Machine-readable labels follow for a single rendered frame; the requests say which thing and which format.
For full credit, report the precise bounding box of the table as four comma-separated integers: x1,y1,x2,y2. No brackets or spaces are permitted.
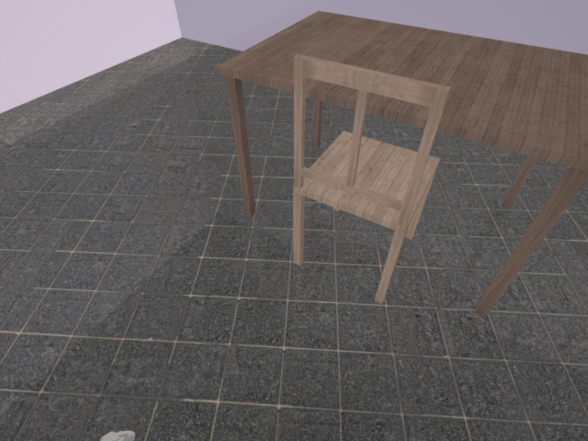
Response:
217,11,588,317

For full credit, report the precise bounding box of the chair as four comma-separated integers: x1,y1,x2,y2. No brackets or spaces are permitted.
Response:
293,54,451,304

